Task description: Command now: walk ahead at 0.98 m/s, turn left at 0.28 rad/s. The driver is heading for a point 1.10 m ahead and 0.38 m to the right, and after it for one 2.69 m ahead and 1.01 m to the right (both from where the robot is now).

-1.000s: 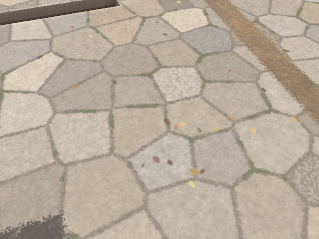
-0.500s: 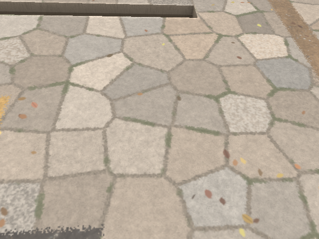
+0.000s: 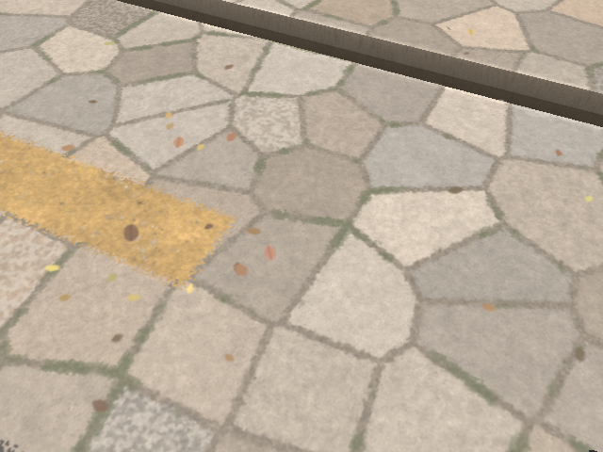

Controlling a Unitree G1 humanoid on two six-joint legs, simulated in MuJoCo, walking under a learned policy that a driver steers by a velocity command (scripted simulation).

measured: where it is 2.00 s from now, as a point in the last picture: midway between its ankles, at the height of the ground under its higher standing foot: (537, 226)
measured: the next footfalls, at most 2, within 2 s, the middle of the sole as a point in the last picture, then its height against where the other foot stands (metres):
left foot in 0.20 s outside the picture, level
right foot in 0.60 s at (370, 400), level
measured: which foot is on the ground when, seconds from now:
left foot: up 0.00-0.18, down 0.20-0.60, up 0.62-1.00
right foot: down 0.00-0.20, up 0.22-0.58, down 0.60-1.00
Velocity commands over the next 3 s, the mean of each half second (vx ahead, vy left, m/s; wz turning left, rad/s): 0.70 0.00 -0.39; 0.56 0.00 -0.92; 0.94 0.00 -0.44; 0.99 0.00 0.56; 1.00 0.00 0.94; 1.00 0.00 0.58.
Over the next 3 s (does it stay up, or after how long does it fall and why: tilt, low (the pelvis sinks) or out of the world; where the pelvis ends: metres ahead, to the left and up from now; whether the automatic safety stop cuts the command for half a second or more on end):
stays up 2.14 -0.88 0.00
